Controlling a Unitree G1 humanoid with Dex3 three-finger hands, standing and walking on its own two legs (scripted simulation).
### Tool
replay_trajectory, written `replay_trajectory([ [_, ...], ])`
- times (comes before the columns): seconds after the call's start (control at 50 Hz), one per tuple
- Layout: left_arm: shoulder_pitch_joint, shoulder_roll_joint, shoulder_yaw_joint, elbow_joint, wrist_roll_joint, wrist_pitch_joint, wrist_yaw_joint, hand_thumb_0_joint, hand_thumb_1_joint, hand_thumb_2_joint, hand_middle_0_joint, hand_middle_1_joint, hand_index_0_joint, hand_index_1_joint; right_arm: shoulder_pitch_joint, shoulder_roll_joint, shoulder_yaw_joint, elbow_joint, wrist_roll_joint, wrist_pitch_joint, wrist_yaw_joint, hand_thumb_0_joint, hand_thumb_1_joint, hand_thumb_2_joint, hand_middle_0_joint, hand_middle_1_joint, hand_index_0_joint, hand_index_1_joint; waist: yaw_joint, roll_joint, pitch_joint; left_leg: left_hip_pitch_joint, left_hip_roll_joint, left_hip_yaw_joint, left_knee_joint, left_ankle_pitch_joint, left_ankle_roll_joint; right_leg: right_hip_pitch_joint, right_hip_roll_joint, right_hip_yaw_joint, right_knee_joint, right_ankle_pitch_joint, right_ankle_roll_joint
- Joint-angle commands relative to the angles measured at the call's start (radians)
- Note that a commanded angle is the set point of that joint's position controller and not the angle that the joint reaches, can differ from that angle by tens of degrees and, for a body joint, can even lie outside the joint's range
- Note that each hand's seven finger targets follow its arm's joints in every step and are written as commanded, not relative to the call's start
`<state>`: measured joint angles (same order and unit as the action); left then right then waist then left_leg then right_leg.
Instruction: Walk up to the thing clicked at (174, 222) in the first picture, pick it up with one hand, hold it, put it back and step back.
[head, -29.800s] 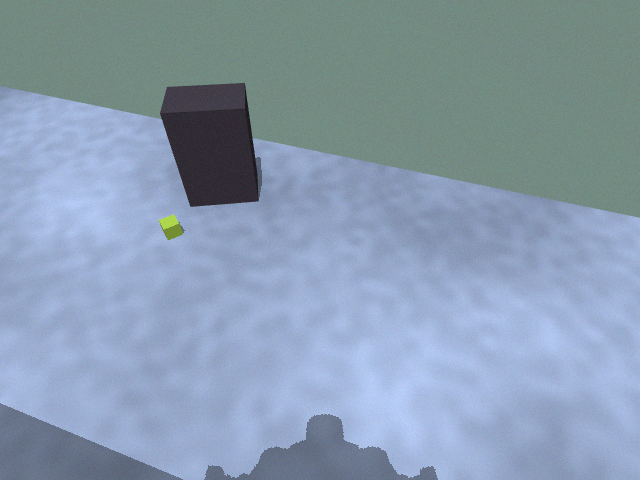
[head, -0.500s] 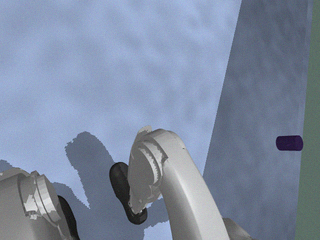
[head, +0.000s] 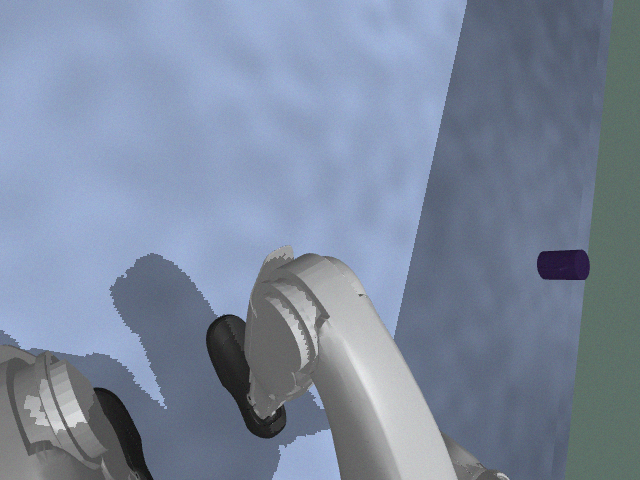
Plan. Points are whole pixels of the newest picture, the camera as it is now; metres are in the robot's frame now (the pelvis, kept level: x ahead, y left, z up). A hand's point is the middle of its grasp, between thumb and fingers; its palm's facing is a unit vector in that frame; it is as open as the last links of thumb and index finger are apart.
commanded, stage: rest palm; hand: left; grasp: from above
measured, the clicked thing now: out of the picture +0.47 +0.34 -0.28
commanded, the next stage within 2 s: close in 0.02 s
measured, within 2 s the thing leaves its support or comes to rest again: leaves its support in 2.00 s
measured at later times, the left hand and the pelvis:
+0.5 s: hand out of the picture +0.46 +0.35 -0.26, palm faces -0.42 -0.19 -0.89, open 13.1 cm; pelvis +0.00 +0.00 +0.00, yaw -1 degrees
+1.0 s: hand out of the picture +0.45 +0.34 -0.26, palm faces -0.43 -0.20 -0.88, open 11.3 cm; pelvis -0.01 +0.00 +0.00, yaw -2 degrees
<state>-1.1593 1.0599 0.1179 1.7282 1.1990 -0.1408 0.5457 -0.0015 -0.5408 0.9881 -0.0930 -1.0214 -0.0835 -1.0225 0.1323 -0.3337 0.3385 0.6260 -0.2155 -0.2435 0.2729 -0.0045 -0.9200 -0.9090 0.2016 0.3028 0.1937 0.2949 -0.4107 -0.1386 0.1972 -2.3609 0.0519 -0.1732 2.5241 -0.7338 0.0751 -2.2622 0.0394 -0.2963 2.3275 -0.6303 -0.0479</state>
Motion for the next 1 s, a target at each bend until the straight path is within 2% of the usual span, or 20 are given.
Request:
replay_trajectory([
  [0.0,-0.224,0.234,-0.008,-0.111,-0.007,-0.021,0.023,0.000,-0.552,0.993,-0.078,-1.022,-0.070,-1.029,0.226,-0.332,-0.083,0.017,0.012,0.004,-0.020,0.000,-0.914,-0.909,0.198,0.300,0.199,0.300,-0.045,0.546,-0.703,0.499,0.007,-0.009,-0.230,0.323,-0.045,0.456,0.062,0.044,-0.198,0.305,0.023],
  [0.02,-0.229,0.265,0.013,-0.143,-0.007,-0.030,0.030,0.000,-0.546,1.010,-0.080,-1.016,-0.070,-1.025,0.233,-0.338,-0.083,0.018,0.013,0.008,-0.025,0.000,-0.910,-0.908,0.199,0.300,0.199,0.300,-0.034,0.572,-0.732,0.513,0.007,-0.013,-0.241,0.337,-0.049,0.474,0.061,0.040,-0.199,0.310,0.021],
  [0.08,-0.185,0.258,0.003,-0.080,0.014,-0.042,0.042,0.000,-0.522,1.030,-0.091,-1.039,-0.082,-1.046,0.214,-0.338,-0.071,0.008,0.008,0.016,-0.029,0.000,-0.908,-0.907,0.199,0.300,0.199,0.300,-0.030,0.546,-0.678,0.462,0.008,-0.009,-0.247,0.271,-0.047,0.456,0.070,0.036,-0.199,0.264,0.018],
  [0.14,-0.228,0.273,0.009,-0.105,0.024,-0.053,0.060,0.000,-0.471,0.946,-0.103,-1.028,-0.113,-1.017,0.204,-0.357,-0.073,-0.001,0.005,0.015,-0.036,0.000,-0.899,-0.901,0.199,0.300,0.199,0.300,-0.040,0.595,-0.673,0.516,0.015,-0.034,-0.267,0.270,-0.059,0.397,0.068,0.021,-0.184,0.250,0.013],
  [0.22,-0.233,0.250,-0.003,-0.059,0.043,-0.053,0.079,0.000,-0.417,0.949,-0.142,-1.015,-0.149,-1.006,0.196,-0.363,-0.060,-0.011,-0.006,0.002,-0.033,0.000,-0.896,-0.901,0.199,0.300,0.199,0.300,-0.070,0.539,-0.594,0.476,0.019,-0.049,-0.264,0.226,-0.057,0.352,0.064,0.011,-0.177,0.221,0.021],
  [0.24,-0.234,0.256,-0.006,-0.048,0.048,-0.050,0.084,0.000,-0.401,0.951,-0.152,-1.028,-0.161,-1.017,0.187,-0.364,-0.057,-0.011,-0.006,-0.002,-0.034,0.000,-0.897,-0.901,0.199,0.300,0.199,0.300,-0.065,0.541,-0.586,0.469,0.019,-0.046,-0.264,0.208,-0.057,0.344,0.067,0.014,-0.179,0.211,0.020],
  [0.34,-0.264,0.257,-0.018,-0.048,0.046,-0.036,0.081,0.000,-0.356,0.911,-0.178,-1.027,-0.194,-1.009,0.182,-0.373,-0.060,-0.010,-0.007,-0.016,-0.036,0.000,-0.900,-0.903,0.199,0.300,0.199,0.300,-0.070,0.561,-0.592,0.479,0.021,-0.052,-0.273,0.174,-0.059,0.333,0.064,0.011,-0.185,0.191,0.021],
  [0.46,-0.274,0.229,-0.046,-0.090,0.027,-0.011,0.059,0.000,-0.274,0.900,-0.243,-1.020,-0.260,-1.001,0.192,-0.361,-0.058,0.000,-0.006,-0.021,-0.027,0.000,-0.904,-0.904,0.199,0.300,0.199,0.300,-0.074,0.596,-0.651,0.556,0.027,-0.056,-0.253,0.308,-0.069,0.376,0.061,0.011,-0.177,0.289,0.026],
  [0.56,-0.269,0.231,-0.048,-0.087,0.013,-0.013,0.051,0.000,-0.225,0.869,-0.286,-0.978,-0.303,-0.960,0.200,-0.360,-0.055,0.007,0.002,-0.017,-0.024,0.000,-0.904,-0.904,0.199,0.300,0.199,0.300,-0.073,0.601,-0.612,0.534,0.028,-0.062,-0.261,0.318,-0.072,0.368,0.058,0.012,-0.177,0.287,0.024],
  [0.62,-0.247,0.248,-0.045,-0.098,0.004,-0.020,0.043,0.000,-0.220,0.829,-0.269,-0.985,-0.296,-0.956,0.194,-0.362,-0.048,-0.001,0.004,-0.013,-0.024,0.000,-0.900,-0.903,0.199,0.300,0.199,0.300,-0.063,0.595,-0.634,0.537,0.026,-0.056,-0.260,0.332,-0.069,0.398,0.062,0.016,-0.183,0.297,0.023],
  [0.66,-0.249,0.221,-0.061,-0.083,-0.003,-0.023,0.036,0.000,-0.203,0.832,-0.294,-0.969,-0.316,-0.945,0.197,-0.359,-0.047,-0.003,0.000,-0.014,-0.023,0.000,-0.902,-0.904,0.199,0.300,0.199,0.300,-0.073,0.568,-0.615,0.512,0.023,-0.049,-0.253,0.295,-0.062,0.397,0.064,0.014,-0.190,0.274,0.024],
  [0.68,-0.236,0.236,-0.053,-0.090,-0.005,-0.028,0.039,0.000,-0.191,0.841,-0.300,-0.969,-0.322,-0.946,0.200,-0.365,-0.050,-0.002,0.002,-0.012,-0.025,0.000,-0.901,-0.903,0.199,0.300,0.199,0.300,-0.063,0.566,-0.630,0.513,0.022,-0.047,-0.259,0.298,-0.061,0.419,0.068,0.014,-0.197,0.279,0.024],
  [0.74,-0.253,0.227,-0.062,-0.082,-0.009,-0.035,0.038,0.000,-0.169,0.845,-0.310,-0.978,-0.334,-0.952,0.195,-0.364,-0.043,-0.010,0.003,-0.015,-0.026,0.000,-0.902,-0.903,0.199,0.300,0.199,0.300,-0.073,0.542,-0.605,0.496,0.023,-0.059,-0.261,0.257,-0.061,0.385,0.064,0.009,-0.192,0.248,0.024],
  [0.76,-0.257,0.234,-0.058,-0.087,-0.005,-0.039,0.038,0.000,-0.161,0.812,-0.305,-0.976,-0.335,-0.944,0.202,-0.363,-0.040,-0.007,0.001,-0.014,-0.026,0.000,-0.899,-0.902,0.199,0.300,0.199,0.300,-0.078,0.562,-0.603,0.503,0.023,-0.058,-0.267,0.253,-0.061,0.385,0.063,0.010,-0.195,0.242,0.024],
  [0.8,-0.252,0.279,-0.045,-0.100,0.001,-0.043,0.047,0.000,-0.157,0.828,-0.327,-0.954,-0.348,-0.931,0.187,-0.374,-0.042,-0.014,0.004,-0.012,-0.031,0.000,-0.900,-0.903,0.199,0.300,0.199,0.300,-0.057,0.561,-0.642,0.509,0.023,-0.053,-0.264,0.250,-0.060,0.414,0.071,0.013,-0.198,0.245,0.022],
  [0.86,-0.232,0.280,-0.033,-0.059,0.009,-0.041,0.066,0.000,-0.114,0.846,-0.368,-0.946,-0.385,-0.928,0.185,-0.371,-0.038,-0.016,-0.002,-0.013,-0.033,0.000,-0.902,-0.904,0.199,0.300,0.199,0.300,-0.055,0.541,-0.632,0.478,0.021,-0.039,-0.254,0.250,-0.055,0.442,0.076,0.018,-0.198,0.257,0.024],
  [0.9,-0.246,0.271,-0.035,-0.055,0.011,-0.044,0.074,0.000,-0.074,0.808,-0.379,-0.945,-0.405,-0.916,0.192,-0.369,-0.034,-0.019,-0.005,-0.015,-0.033,0.000,-0.899,-0.902,0.199,0.300,0.199,0.300,-0.072,0.536,-0.610,0.459,0.020,-0.039,-0.253,0.238,-0.052,0.435,0.075,0.016,-0.203,0.253,0.026],
  [0.94,-0.235,0.280,-0.035,-0.036,0.011,-0.040,0.075,0.000,-0.060,0.826,-0.392,-0.951,-0.416,-0.925,0.179,-0.371,-0.036,-0.019,-0.001,-0.017,-0.038,0.000,-0.901,-0.903,0.199,0.300,0.199,0.300,-0.061,0.518,-0.593,0.440,0.020,-0.039,-0.253,0.206,-0.051,0.407,0.076,0.015,-0.206,0.225,0.024],
  [0.96,-0.232,0.271,-0.041,-0.036,0.009,-0.039,0.071,0.000,-0.041,0.807,-0.400,-0.949,-0.428,-0.919,0.185,-0.365,-0.032,-0.021,-0.005,-0.019,-0.037,0.000,-0.901,-0.903,0.199,0.300,0.199,0.300,-0.075,0.515,-0.582,0.443,0.020,-0.033,-0.249,0.209,-0.048,0.424,0.076,0.021,-0.214,0.231,0.027],
  [0.98,-0.255,0.292,-0.033,-0.062,0.005,-0.041,0.075,0.000,-0.027,0.826,-0.410,-0.961,-0.436,-0.932,0.188,-0.373,-0.032,-0.022,-0.005,-0.019,-0.041,0.000,-0.900,-0.903,0.199,0.300,0.199,0.300,-0.071,0.516,-0.608,0.452,0.021,-0.034,-0.249,0.221,-0.048,0.444,0.078,0.021,-0.218,0.243,0.029],
])
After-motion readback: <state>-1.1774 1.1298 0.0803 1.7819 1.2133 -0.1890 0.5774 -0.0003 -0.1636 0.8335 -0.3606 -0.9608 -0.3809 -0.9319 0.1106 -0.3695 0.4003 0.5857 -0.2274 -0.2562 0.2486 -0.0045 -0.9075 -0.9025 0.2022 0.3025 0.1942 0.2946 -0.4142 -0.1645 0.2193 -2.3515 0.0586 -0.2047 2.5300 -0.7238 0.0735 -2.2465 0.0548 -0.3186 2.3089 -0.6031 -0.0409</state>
